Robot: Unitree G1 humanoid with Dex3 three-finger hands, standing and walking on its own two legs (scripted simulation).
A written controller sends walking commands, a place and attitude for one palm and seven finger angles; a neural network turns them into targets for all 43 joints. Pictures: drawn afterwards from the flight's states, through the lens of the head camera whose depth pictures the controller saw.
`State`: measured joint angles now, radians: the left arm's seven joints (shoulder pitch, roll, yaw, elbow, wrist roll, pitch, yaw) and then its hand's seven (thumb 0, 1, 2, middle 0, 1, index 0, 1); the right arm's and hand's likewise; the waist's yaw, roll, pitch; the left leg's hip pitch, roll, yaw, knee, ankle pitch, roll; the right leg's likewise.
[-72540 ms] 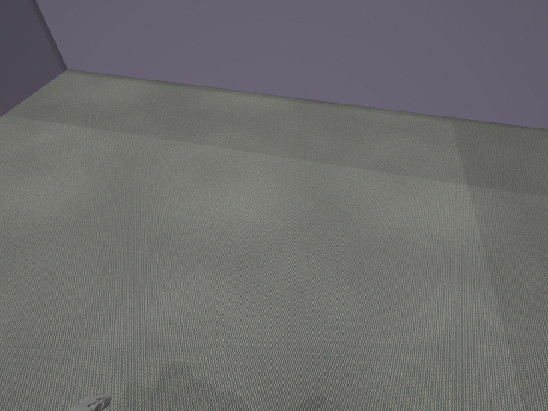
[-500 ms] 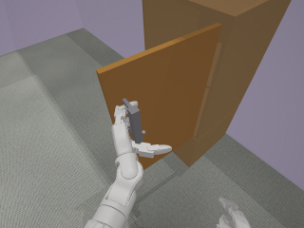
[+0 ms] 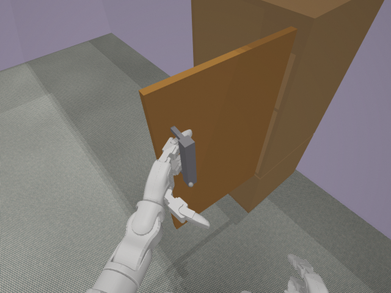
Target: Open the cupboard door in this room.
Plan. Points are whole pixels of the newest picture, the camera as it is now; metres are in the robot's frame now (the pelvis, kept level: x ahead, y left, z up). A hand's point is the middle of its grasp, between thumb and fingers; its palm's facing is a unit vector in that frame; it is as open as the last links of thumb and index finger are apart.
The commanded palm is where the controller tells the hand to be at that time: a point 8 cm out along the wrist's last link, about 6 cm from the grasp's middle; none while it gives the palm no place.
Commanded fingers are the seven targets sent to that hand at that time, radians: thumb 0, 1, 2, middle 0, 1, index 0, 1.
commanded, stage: slide the hand sideways off the handle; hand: left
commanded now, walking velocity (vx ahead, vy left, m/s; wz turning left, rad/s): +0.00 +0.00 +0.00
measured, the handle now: (183, 157) +0.38 +0.05 +0.07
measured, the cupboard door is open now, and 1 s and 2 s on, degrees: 86 86 86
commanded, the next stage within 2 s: draw the hand back to the body in 0.96 s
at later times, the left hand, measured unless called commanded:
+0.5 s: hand (174, 198) +0.28 +0.06 +0.07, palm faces -0.12 -0.99 -0.02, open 16.2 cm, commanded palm +0.26 +0.12 +0.07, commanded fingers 0.00 -0.50 0.30 -0.15 -0.30 -0.15 -0.30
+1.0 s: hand (145, 218) +0.24 +0.11 +0.07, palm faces -0.09 -1.00 -0.04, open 16.3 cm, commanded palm +0.22 +0.17 +0.07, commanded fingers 0.00 -0.50 0.30 -0.15 -0.30 -0.15 -0.30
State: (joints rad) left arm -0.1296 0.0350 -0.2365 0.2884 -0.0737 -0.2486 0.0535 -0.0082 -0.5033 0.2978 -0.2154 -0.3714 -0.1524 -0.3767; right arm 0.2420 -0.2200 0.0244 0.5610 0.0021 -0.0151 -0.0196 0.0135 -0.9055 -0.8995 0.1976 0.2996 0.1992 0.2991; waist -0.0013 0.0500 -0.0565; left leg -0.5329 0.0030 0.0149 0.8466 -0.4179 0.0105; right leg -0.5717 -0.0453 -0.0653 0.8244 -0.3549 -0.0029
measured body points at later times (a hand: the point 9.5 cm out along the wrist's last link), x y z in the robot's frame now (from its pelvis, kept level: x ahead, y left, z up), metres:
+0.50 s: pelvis +0.02 -0.01 +0.00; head +0.06 -0.03 +0.45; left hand +0.28 +0.11 +0.07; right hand +0.20 -0.23 -0.09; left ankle +0.01 +0.11 -0.70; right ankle +0.04 -0.12 -0.70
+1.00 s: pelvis +0.03 -0.01 -0.01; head +0.06 -0.03 +0.44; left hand +0.24 +0.16 +0.07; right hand +0.21 -0.24 -0.09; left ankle +0.01 +0.11 -0.70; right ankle +0.04 -0.12 -0.70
